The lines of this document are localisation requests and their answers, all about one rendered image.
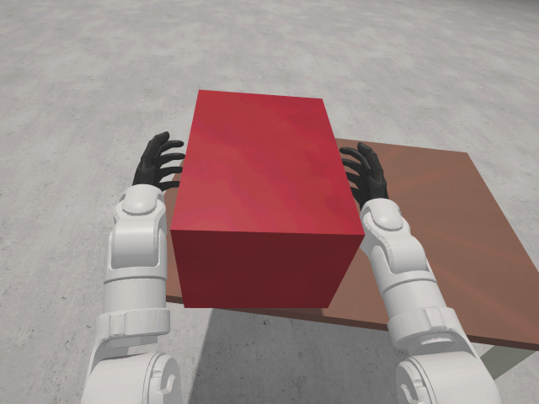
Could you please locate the robot left forearm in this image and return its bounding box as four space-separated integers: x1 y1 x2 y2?
81 184 170 404

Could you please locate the robot right hand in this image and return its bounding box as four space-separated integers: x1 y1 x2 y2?
339 142 389 211

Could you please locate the robot left hand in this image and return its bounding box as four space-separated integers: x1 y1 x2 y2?
132 131 185 192

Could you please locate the table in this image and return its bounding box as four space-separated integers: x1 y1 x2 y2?
163 138 539 380

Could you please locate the robot right upper arm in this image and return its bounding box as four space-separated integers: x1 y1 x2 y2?
396 351 500 404

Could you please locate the robot left upper arm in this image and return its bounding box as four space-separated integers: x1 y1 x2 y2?
83 351 183 404

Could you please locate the carton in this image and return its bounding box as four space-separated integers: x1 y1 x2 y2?
170 90 365 308

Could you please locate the robot right forearm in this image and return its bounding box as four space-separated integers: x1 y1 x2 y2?
360 199 502 404

